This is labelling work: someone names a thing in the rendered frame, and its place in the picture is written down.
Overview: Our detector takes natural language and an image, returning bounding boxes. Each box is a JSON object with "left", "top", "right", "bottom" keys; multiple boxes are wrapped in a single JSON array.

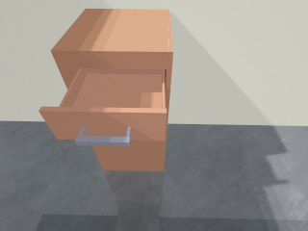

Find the handle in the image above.
[{"left": 75, "top": 126, "right": 131, "bottom": 147}]

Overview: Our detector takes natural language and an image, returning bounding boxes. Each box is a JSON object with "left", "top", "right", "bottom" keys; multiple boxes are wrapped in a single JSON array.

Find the cabinet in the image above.
[{"left": 50, "top": 9, "right": 173, "bottom": 172}]

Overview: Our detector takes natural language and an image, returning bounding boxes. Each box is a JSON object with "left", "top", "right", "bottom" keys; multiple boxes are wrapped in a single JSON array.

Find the drawer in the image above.
[{"left": 38, "top": 68, "right": 167, "bottom": 141}]

